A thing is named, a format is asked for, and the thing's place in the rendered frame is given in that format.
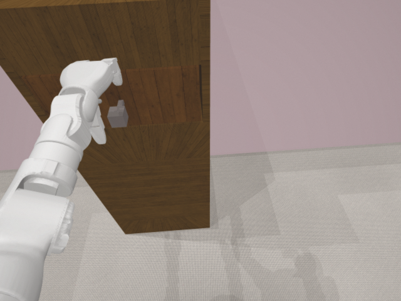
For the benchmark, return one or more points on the left robot hand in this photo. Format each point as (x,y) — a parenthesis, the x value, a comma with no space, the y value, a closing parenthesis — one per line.
(96,75)

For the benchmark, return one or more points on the handle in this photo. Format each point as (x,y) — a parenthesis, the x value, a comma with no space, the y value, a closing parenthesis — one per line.
(118,116)

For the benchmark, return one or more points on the cabinet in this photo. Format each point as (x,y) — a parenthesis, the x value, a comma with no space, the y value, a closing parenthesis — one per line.
(153,177)

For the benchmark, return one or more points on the left robot upper arm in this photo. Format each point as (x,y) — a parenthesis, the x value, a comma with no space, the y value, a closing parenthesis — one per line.
(32,226)

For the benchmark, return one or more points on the drawer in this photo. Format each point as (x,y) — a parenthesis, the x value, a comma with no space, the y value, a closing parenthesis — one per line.
(151,95)

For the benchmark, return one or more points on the left robot forearm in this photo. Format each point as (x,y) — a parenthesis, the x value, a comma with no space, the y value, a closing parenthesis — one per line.
(52,165)

